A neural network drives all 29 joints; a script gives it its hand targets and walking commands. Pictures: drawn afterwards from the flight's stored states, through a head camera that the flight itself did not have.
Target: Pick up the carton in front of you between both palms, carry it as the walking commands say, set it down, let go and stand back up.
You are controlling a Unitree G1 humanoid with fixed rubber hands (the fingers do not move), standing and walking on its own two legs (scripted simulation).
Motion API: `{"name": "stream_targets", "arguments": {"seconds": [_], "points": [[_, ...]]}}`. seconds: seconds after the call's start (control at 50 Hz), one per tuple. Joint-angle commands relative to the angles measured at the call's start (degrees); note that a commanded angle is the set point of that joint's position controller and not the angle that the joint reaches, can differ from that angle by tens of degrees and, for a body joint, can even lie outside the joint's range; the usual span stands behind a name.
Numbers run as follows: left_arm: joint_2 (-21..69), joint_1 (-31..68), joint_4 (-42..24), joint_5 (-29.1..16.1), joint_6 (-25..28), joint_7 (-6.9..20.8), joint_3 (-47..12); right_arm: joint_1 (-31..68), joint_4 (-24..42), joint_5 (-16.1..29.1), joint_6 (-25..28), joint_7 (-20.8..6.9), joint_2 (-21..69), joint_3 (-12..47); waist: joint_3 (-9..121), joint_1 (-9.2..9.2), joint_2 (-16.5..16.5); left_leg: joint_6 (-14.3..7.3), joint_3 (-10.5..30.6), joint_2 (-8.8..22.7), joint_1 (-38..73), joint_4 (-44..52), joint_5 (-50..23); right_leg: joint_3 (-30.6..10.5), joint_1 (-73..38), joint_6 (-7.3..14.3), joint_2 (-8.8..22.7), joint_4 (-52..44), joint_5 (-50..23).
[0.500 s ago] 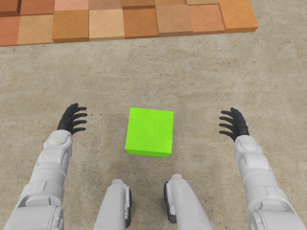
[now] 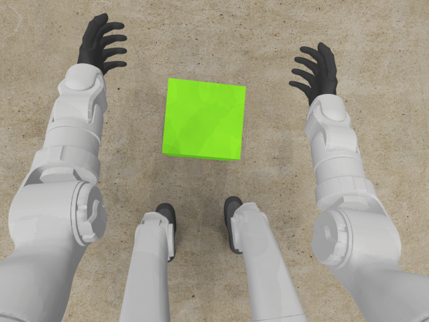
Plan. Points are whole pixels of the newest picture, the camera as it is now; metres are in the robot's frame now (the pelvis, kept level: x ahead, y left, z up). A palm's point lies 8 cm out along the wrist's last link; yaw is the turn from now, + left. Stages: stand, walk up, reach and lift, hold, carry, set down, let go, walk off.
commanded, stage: reach and lift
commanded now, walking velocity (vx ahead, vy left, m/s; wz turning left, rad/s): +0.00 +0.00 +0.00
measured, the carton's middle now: (202, 126) +0.47 -0.03 -0.50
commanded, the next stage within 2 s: none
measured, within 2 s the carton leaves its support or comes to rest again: leaves its support in 1.56 s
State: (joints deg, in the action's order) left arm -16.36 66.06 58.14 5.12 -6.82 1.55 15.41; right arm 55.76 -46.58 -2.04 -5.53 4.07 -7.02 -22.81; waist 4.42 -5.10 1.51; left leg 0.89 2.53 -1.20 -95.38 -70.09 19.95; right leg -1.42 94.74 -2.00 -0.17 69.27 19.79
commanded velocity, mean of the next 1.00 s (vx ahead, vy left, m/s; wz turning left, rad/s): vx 0.00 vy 0.00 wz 0.00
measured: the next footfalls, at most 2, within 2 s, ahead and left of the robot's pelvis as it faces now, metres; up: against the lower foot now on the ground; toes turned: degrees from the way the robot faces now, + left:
none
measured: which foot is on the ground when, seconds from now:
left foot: down 0.00-1.00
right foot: down 0.00-1.00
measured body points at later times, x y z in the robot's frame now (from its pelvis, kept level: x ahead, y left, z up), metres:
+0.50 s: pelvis -0.03 +0.00 -0.19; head +0.32 +0.00 +0.09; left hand +0.52 +0.16 -0.36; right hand +0.46 -0.23 -0.35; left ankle +0.08 +0.12 -0.59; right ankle +0.08 -0.13 -0.59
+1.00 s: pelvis -0.03 +0.00 -0.25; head +0.33 +0.00 +0.01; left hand +0.51 +0.14 -0.44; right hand +0.46 -0.21 -0.44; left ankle +0.08 +0.12 -0.59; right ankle +0.08 -0.13 -0.59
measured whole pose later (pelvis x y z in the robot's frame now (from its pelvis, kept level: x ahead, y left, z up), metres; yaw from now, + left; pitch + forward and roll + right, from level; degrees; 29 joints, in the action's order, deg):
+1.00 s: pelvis -0.03 +0.00 -0.25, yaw -2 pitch +39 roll -2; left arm -22.0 76.9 64.7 -12.5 0.2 -5.8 -1.2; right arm 72.2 -62.4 15.6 1.3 7.9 -15.3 -5.9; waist -15.6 -3.8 -0.9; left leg 2.0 3.0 -1.7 -132.1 -125.3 32.5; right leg -1.7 131.8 -3.6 -2.4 123.6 31.3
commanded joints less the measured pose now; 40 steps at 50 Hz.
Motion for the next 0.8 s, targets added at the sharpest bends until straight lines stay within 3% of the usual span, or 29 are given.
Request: {"name": "stream_targets", "arguments": {"seconds": [0.0, 0.1, 0.22, 0.34, 0.44, 0.52, 0.64, 0.72, 0.78], "points": [[-1.7, 7.5, -4.0, 0.2, 3.6, -1.6, 0.1, 6.1, 1.5, 0.1, 4.5, -0.7, -5.3, -1.1, 47.4, -1.04, 3.2, 1.3, -2.2, -3.3, 21.0, -4.7, -15.0, 5.7, -12.3, -2.0, -3.7, 4.4, -16.0], [-3.0, 6.1, -6.0, -2.5, 5.2, -4.1, -2.5, 4.7, 0.9, 3.1, 6.4, -0.3, -7.2, 1.0, 53.6, -0.43, 3.3, 1.6, -1.8, -3.2, 14.7, -14.5, -19.4, 5.0, -7.9, -2.2, -3.8, 13.9, -20.6], [-7.1, 10.1, -13.7, -9.0, 5.7, -6.1, -8.6, 8.4, 5.9, 10.3, 6.7, 1.6, -11.9, 6.9, 68.4, -0.37, 5.7, 2.2, -2.7, -2.7, 18.3, -26.2, -22.8, 5.9, -6.2, -2.1, -3.9, 24.9, -23.5], [-9.7, 15.5, -13.6, -13.4, 3.8, -6.5, -12.0, 13.3, 4.5, 13.9, 4.5, 2.7, -13.8, 9.5, 64.9, -1.08, 7.1, 2.4, -4.1, -2.0, 13.3, -32.3, -12.0, 6.9, -0.6, -2.0, -3.3, 31.2, -12.7], [-10.5, 19.7, -4.8, -13.5, 2.7, -6.1, -11.6, 19.9, -1.7, 13.3, 3.5, 3.1, -14.0, 9.4, 50.9, -0.96, 4.6, 1.7, -4.0, -1.0, 1.2, -34.2, 2.5, 6.0, 4.5, -2.0, -1.5, 33.8, -0.7], [-11.3, 24.0, 1.4, -13.9, 3.6, -5.8, -11.8, 25.8, -6.7, 13.1, 4.3, 3.1, -14.1, 10.2, 44.0, -0.51, 2.2, 1.1, -3.5, -0.2, -4.5, -36.8, 6.8, 5.1, 5.8, -2.0, -0.5, 36.6, 2.9], [-14.0, 30.3, 3.6, -16.3, 6.1, -6.3, -13.8, 31.3, -10.4, 14.4, 6.2, 3.6, -15.9, 12.2, 45.7, -0.42, 1.0, 0.9, -3.0, 0.4, -4.2, -41.8, 2.9, 4.4, 2.8, -2.0, -0.1, 41.6, -1.3], [-15.4, 32.4, 0.6, -18.8, 7.2, -7.0, -16.3, 33.4, -6.8, 16.6, 7.2, 4.4, -17.3, 13.7, 54.0, -1.32, 2.9, 0.9, -3.1, 0.4, 1.9, -45.0, -2.6, 4.9, 0.1, -2.0, -0.4, 44.4, -7.6], [-13.1, 29.1, 0.6, -18.0, 7.7, -7.3, -16.8, 28.8, -9.9, 18.8, 7.5, 4.2, -14.2, 15.6, 50.7, 0.75, 5.0, 0.8, -3.8, 0.0, 1.0, -45.4, -5.0, 4.5, 0.7, -1.9, -1.3, 45.4, -10.3]]}}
